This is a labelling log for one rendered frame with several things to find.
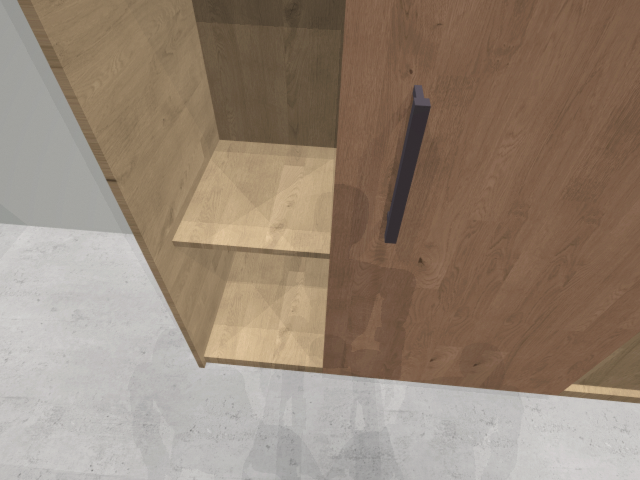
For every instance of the handle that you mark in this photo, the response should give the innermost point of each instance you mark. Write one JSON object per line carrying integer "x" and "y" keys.
{"x": 413, "y": 139}

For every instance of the wardrobe door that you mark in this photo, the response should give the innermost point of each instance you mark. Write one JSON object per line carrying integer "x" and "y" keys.
{"x": 621, "y": 369}
{"x": 517, "y": 263}

